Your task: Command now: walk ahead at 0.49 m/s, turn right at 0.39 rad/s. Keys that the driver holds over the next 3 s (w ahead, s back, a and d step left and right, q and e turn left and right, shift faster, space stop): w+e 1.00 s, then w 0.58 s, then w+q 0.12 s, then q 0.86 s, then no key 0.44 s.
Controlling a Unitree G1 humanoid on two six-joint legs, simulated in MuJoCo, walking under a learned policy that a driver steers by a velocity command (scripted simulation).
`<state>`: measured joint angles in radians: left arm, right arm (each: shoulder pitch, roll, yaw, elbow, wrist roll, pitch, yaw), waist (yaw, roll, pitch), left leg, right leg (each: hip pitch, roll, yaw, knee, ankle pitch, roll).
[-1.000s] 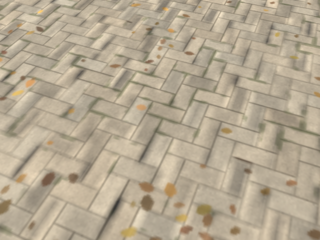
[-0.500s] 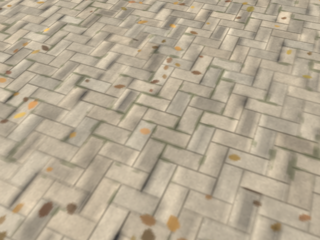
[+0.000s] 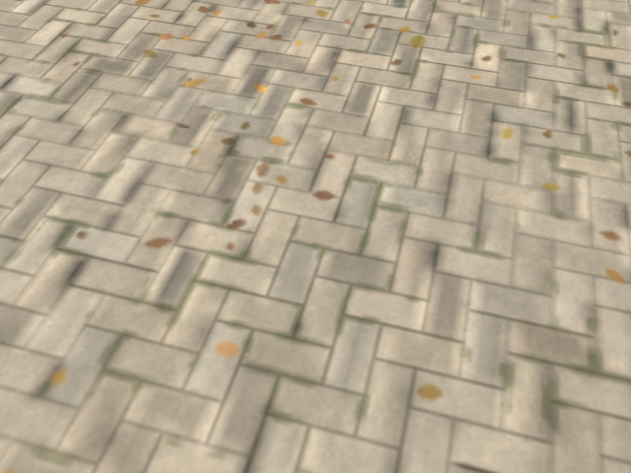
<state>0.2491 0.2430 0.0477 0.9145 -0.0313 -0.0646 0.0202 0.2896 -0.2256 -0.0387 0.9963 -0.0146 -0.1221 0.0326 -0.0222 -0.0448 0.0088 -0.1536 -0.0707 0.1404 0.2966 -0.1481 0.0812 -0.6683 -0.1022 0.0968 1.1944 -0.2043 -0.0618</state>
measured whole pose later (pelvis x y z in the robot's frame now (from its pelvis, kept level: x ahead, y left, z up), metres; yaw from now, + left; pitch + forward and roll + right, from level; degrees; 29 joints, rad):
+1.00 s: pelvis +0.56 -0.14 +0.00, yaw -33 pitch +2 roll +1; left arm 0.29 0.29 0.07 0.70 -0.03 -0.03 0.01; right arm 0.22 -0.26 -0.06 0.77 -0.01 -0.11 0.01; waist -0.01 -0.05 0.01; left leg -0.27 -0.03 0.07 0.42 -0.18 0.03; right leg -0.55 -0.03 0.07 1.21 -0.34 -0.03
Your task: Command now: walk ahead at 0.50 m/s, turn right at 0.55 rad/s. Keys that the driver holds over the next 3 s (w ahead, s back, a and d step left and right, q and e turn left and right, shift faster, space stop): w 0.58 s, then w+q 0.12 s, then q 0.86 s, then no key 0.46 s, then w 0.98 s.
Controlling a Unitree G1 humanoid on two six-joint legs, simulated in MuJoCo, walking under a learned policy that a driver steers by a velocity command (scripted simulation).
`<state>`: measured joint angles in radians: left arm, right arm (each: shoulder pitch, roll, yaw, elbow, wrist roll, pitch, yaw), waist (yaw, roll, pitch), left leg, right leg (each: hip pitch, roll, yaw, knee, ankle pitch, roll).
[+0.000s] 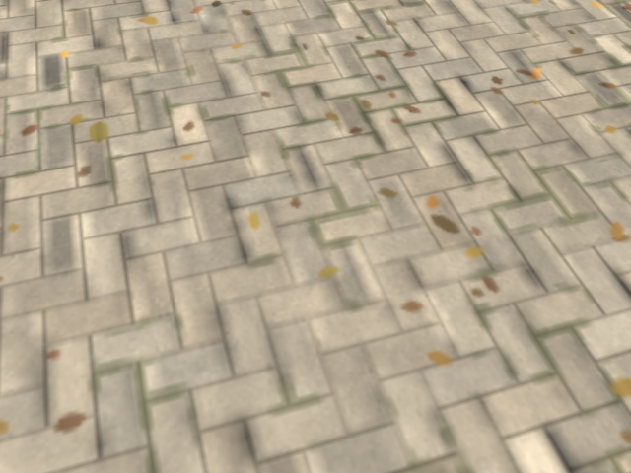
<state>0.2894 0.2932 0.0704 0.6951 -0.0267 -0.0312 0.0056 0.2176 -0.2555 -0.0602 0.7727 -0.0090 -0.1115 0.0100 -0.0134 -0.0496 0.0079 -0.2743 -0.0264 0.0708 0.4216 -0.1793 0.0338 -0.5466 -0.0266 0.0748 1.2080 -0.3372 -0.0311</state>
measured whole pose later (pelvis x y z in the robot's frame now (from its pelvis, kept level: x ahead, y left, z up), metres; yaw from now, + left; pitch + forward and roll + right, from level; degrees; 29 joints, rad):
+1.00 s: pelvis +0.49 -0.04 -0.01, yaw +4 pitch +3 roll -1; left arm 0.20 0.29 0.05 0.75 0.00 -0.05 0.03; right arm 0.13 -0.29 -0.06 0.71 0.00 -0.04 0.03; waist 0.00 -0.01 0.06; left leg -0.49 -0.08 -0.01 0.53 -0.10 0.08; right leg -0.45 0.01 0.04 1.25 -0.51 0.04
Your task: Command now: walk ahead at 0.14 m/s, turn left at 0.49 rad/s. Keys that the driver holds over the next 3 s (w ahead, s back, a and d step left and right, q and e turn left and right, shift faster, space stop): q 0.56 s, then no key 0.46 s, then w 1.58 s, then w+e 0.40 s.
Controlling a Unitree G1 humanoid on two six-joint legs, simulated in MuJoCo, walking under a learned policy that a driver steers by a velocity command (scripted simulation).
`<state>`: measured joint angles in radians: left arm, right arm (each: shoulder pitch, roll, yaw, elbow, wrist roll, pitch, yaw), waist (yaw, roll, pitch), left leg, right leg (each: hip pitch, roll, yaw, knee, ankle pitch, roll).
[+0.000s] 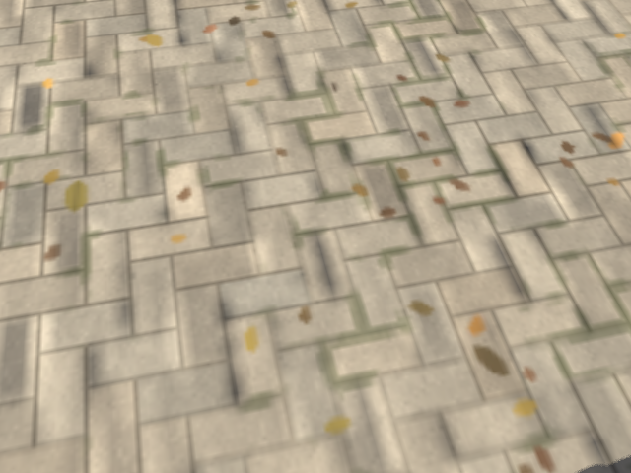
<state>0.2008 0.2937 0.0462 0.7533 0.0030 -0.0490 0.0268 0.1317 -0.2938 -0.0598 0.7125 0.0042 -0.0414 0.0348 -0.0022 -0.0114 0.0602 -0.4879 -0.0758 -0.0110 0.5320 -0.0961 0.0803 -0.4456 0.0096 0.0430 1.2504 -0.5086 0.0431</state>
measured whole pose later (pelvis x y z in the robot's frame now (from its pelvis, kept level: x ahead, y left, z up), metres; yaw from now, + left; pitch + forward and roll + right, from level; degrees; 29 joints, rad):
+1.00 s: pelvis +0.06 -0.01 +0.01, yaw +26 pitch +1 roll +0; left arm 0.20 0.30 0.07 0.78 0.00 0.02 0.03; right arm 0.14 -0.21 -0.02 0.67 -0.02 0.01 0.00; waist 0.02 -0.04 0.02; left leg -0.24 -0.04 -0.02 0.47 -0.24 0.04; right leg -0.37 -0.06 0.02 0.82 -0.44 0.09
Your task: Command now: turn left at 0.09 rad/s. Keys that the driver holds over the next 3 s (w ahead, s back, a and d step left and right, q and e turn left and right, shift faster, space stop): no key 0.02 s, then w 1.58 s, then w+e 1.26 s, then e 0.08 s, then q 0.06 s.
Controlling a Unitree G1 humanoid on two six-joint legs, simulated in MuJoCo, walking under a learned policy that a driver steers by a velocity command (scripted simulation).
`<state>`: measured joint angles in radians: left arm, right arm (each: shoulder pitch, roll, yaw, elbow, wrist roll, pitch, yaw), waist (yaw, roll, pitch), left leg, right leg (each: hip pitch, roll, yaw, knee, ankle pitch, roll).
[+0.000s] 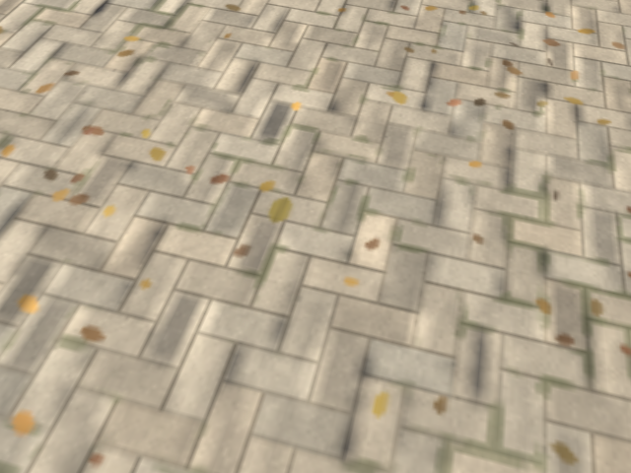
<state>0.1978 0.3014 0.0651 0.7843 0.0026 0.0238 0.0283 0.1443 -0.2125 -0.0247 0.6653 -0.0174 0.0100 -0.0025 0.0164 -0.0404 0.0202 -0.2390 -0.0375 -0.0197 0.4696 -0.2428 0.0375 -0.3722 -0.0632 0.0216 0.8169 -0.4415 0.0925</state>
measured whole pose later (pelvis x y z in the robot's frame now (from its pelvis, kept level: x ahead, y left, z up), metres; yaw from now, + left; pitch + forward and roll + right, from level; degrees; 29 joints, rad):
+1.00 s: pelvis +0.37 +0.01 -0.02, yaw +0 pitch +2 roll +0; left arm 0.01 0.25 0.03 0.69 -0.01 -0.10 -0.05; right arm 0.43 -0.28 -0.05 0.88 0.01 -0.04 -0.01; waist -0.06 0.00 0.05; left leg -0.05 0.00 -0.03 0.78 -0.49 0.02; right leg -0.52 0.02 -0.06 0.58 -0.09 -0.07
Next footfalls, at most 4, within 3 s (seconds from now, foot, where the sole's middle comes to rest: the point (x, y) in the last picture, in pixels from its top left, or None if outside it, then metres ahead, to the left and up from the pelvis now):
0.10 right None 0.02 -0.14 -0.78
0.44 left None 0.17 0.13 -0.78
0.96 right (360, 458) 0.53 -0.09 -0.78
1.50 left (257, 334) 0.82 0.15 -0.78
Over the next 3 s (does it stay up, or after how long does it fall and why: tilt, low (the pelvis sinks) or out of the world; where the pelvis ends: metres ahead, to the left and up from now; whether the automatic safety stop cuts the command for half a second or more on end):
stays up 1.42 -0.18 -0.01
